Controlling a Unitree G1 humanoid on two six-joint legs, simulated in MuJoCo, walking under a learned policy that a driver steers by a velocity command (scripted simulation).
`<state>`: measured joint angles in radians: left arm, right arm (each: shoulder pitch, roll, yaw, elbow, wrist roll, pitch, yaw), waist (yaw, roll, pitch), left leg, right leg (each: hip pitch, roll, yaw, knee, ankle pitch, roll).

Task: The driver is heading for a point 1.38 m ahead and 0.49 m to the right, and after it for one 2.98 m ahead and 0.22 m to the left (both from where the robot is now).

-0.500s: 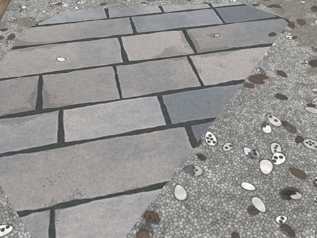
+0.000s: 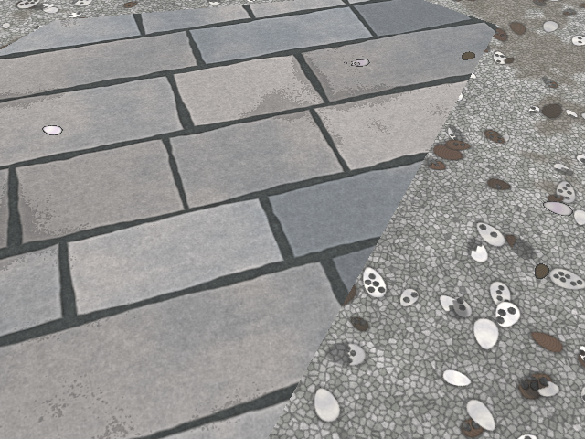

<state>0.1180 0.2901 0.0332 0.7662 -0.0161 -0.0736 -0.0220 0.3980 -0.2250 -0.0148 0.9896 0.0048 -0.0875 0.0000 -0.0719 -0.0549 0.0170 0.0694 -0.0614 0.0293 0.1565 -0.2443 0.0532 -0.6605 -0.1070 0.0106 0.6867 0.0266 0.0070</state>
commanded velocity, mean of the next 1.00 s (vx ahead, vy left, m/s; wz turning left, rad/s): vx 0.49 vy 0.00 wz -0.18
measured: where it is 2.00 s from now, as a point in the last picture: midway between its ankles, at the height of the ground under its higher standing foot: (362, 233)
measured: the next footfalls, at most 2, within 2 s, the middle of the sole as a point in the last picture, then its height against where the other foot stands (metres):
right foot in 0.16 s outside the picture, level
left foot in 0.70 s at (229, 399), level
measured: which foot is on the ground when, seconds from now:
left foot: down 0.00-0.18, up 0.20-0.68, down 0.70-1.00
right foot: up 0.00-0.14, down 0.16-0.70, up 0.72-1.00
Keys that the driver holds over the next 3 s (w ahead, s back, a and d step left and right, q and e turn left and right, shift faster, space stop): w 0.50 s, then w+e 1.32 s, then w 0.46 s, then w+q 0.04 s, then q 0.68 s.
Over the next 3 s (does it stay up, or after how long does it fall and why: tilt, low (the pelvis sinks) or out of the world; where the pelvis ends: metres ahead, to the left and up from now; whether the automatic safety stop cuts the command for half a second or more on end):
stays up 1.31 -0.54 -0.01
